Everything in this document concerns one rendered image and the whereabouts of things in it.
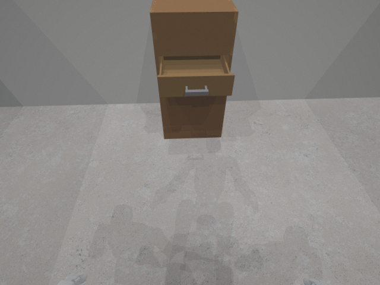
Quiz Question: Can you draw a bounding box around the drawer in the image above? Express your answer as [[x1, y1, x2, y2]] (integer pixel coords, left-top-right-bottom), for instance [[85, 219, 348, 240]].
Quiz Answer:
[[157, 55, 235, 97]]

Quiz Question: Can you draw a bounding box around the cabinet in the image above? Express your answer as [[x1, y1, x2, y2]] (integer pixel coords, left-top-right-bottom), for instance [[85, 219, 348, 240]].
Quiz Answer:
[[150, 0, 239, 139]]

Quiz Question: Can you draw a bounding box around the handle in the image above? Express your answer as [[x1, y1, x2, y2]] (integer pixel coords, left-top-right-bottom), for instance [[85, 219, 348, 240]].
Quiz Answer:
[[185, 85, 208, 96]]

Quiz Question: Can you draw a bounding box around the left robot hand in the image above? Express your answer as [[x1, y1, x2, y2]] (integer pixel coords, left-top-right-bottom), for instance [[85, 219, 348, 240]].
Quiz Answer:
[[57, 273, 88, 285]]

